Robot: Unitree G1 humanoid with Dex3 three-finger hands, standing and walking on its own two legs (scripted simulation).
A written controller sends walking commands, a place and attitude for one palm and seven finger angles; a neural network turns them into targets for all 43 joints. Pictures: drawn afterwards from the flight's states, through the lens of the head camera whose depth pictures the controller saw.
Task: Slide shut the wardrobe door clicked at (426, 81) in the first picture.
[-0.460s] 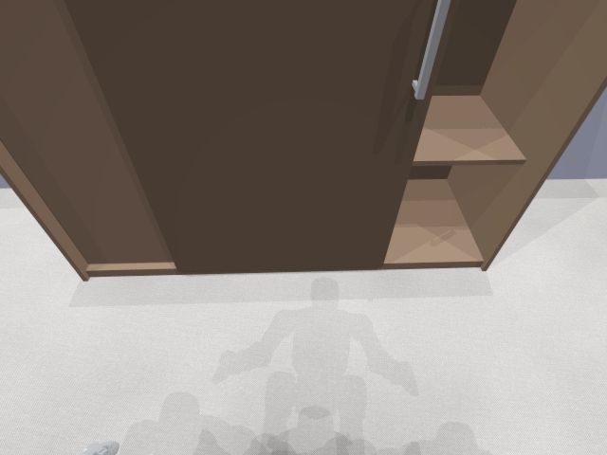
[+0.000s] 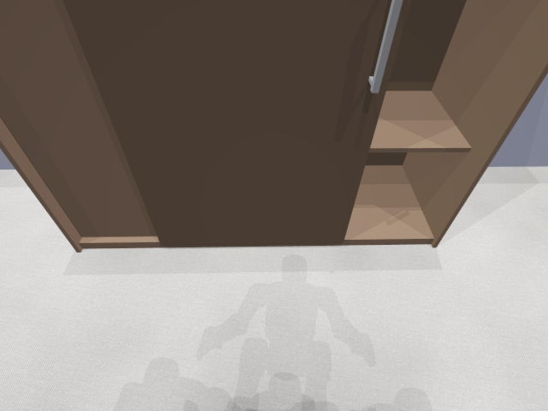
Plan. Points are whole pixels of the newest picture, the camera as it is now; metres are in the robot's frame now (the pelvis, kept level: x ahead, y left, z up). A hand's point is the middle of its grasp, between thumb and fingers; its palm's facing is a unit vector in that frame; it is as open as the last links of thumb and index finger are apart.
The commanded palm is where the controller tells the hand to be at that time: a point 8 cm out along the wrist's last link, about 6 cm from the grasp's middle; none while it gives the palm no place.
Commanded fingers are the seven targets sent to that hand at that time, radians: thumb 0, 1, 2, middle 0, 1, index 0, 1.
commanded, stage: stand and wait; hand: left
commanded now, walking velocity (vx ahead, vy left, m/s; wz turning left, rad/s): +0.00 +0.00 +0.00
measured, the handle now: (387, 27) +0.91 -0.22 +0.19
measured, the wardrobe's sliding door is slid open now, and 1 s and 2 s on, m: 0.42 0.42 0.42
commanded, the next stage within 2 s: look at it before walking up in 0.36 s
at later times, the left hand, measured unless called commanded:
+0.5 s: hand out of the picture +0.08 +0.25 -0.15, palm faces -0.03 -0.94 -0.33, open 7.4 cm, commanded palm none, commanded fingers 0.00 0.90 0.90 -0.20 -0.30 -0.20 -0.30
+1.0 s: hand out of the picture +0.07 +0.25 -0.15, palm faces -0.02 -0.94 -0.34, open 7.4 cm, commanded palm none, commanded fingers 0.00 0.90 0.90 -0.20 -0.30 -0.20 -0.30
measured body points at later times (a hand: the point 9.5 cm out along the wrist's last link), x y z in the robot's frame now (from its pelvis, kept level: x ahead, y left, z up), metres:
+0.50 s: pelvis +0.00 +0.00 +0.00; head +0.00 +0.00 +0.45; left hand +0.08 +0.29 -0.13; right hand +0.06 -0.30 -0.13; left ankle +0.01 +0.13 -0.74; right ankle +0.00 -0.11 -0.74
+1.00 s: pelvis +0.00 +0.00 +0.00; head +0.00 +0.00 +0.45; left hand +0.07 +0.30 -0.13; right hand +0.08 -0.29 -0.13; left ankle +0.01 +0.13 -0.74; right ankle +0.00 -0.11 -0.74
